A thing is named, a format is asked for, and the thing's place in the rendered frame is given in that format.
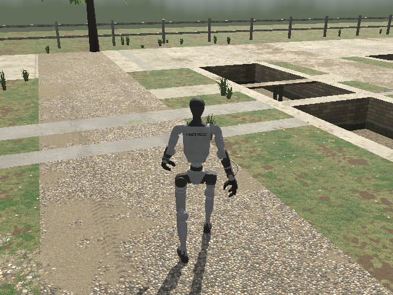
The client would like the robot right upper arm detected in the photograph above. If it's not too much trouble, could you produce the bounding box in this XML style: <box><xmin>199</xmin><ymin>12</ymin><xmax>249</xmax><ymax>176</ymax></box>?
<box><xmin>210</xmin><ymin>124</ymin><xmax>227</xmax><ymax>159</ymax></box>

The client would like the right robot thigh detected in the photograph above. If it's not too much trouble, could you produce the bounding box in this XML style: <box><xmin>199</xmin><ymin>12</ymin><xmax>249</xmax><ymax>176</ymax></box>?
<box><xmin>204</xmin><ymin>170</ymin><xmax>217</xmax><ymax>198</ymax></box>

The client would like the robot left shin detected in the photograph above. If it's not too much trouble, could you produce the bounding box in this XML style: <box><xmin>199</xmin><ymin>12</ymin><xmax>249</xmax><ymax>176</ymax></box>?
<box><xmin>176</xmin><ymin>211</ymin><xmax>187</xmax><ymax>254</ymax></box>

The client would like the right robot forearm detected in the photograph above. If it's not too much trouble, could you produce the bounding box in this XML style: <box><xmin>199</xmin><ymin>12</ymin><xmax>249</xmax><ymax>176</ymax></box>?
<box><xmin>221</xmin><ymin>149</ymin><xmax>235</xmax><ymax>181</ymax></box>

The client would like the left robot forearm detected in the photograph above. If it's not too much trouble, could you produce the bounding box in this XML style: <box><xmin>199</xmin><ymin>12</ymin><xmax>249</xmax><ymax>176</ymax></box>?
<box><xmin>162</xmin><ymin>146</ymin><xmax>171</xmax><ymax>163</ymax></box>

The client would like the robot left hand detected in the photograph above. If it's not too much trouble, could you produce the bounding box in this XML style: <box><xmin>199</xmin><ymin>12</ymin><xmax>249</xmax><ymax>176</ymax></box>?
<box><xmin>161</xmin><ymin>160</ymin><xmax>176</xmax><ymax>171</ymax></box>

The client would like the robot left upper arm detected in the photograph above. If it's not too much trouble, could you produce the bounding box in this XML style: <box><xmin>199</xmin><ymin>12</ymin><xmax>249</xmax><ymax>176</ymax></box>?
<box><xmin>166</xmin><ymin>124</ymin><xmax>184</xmax><ymax>155</ymax></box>

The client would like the robot right hand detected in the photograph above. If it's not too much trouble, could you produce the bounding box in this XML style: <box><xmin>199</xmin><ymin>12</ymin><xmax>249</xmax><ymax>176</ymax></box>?
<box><xmin>224</xmin><ymin>179</ymin><xmax>238</xmax><ymax>197</ymax></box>

